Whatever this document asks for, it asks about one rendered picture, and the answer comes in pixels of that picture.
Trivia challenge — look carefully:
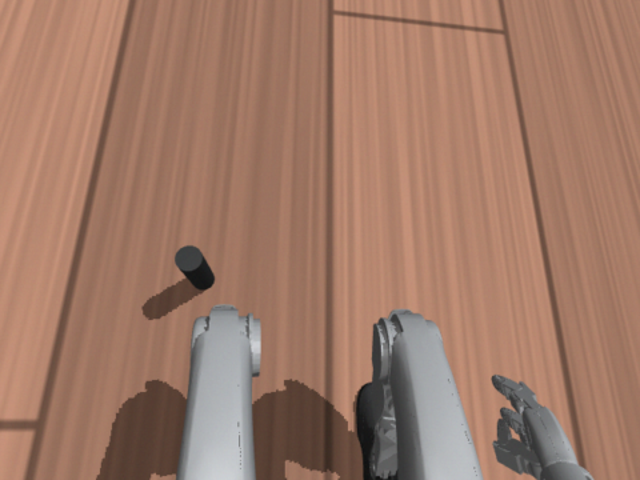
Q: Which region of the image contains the can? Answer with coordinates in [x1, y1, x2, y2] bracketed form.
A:
[175, 246, 215, 290]

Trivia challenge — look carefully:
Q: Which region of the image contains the right robot foot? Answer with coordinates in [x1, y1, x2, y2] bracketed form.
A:
[356, 382, 398, 480]

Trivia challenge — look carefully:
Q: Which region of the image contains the right robot arm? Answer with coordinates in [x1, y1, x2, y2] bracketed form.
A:
[540, 462, 594, 480]

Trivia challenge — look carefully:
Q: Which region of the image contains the right robot hand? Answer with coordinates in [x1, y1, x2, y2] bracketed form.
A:
[492, 375, 579, 480]

